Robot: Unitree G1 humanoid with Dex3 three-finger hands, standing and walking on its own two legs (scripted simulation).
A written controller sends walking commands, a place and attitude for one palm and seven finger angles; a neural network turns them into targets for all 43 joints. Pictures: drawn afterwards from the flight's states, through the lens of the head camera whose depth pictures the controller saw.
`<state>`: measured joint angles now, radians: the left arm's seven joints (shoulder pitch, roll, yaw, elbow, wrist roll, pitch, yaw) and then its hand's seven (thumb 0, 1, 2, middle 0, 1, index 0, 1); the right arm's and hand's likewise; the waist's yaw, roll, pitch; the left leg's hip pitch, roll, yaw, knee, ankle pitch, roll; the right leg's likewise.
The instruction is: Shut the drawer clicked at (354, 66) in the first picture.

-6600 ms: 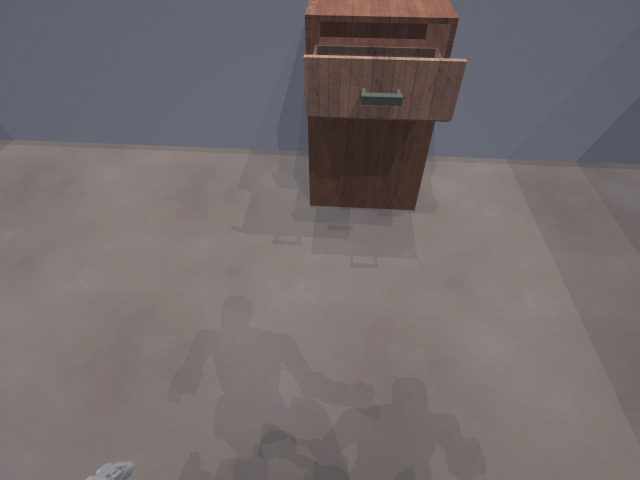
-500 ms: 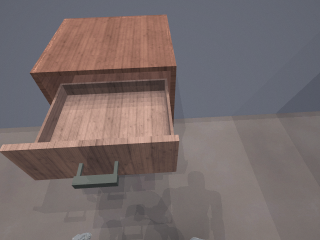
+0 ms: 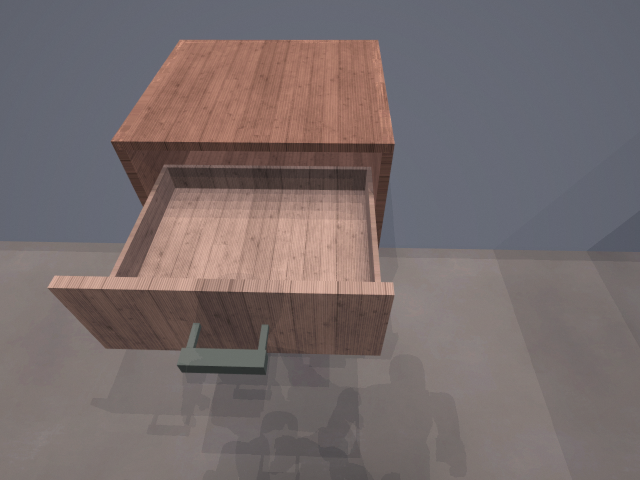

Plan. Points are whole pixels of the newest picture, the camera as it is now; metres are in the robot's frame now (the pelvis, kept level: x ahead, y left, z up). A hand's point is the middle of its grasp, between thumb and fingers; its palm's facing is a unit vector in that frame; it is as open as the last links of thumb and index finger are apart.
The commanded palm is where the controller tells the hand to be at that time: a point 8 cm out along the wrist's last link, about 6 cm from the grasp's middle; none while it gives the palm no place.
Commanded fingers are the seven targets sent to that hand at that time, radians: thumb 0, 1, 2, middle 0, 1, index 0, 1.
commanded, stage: come to a stop and stand still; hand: left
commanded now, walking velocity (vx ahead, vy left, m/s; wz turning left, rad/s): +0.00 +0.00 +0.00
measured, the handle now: (227, 346) +0.30 +0.16 -0.04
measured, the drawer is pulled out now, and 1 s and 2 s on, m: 0.30 0.30 0.30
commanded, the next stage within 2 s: look again from close up in 0.52 s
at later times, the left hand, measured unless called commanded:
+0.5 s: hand out of the picture -0.03 +0.23 -0.16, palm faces +0.02 -0.97 -0.22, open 7.3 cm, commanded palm none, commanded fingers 0.00 0.90 0.90 -0.20 -0.30 -0.20 -0.30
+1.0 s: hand out of the picture -0.01 +0.23 -0.16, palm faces +0.03 -0.97 -0.23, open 7.3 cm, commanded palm none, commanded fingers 0.00 0.90 0.90 -0.20 -0.30 -0.20 -0.30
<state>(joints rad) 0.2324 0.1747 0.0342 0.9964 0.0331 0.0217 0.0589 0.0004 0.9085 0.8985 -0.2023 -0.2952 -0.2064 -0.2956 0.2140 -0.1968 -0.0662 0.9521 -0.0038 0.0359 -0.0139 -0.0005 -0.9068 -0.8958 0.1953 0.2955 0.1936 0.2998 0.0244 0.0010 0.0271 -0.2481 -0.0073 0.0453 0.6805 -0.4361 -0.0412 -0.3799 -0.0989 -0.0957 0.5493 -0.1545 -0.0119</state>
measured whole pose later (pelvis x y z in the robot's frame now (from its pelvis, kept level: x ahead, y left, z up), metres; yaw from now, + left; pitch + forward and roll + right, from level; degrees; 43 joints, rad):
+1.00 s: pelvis -0.02 +0.05 +0.01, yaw +0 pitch -1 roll +1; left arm 0.29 0.14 -0.01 1.06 0.01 0.00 0.04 0.01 0.93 0.90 -0.20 -0.29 -0.20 -0.30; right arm 0.30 -0.16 0.01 1.09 -0.01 -0.02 -0.03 0.01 -0.92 -0.90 0.20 0.30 0.20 0.30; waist 0.00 0.03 0.00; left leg -0.15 -0.06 0.09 0.38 -0.23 0.07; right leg -0.19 0.02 -0.03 0.44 -0.24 -0.04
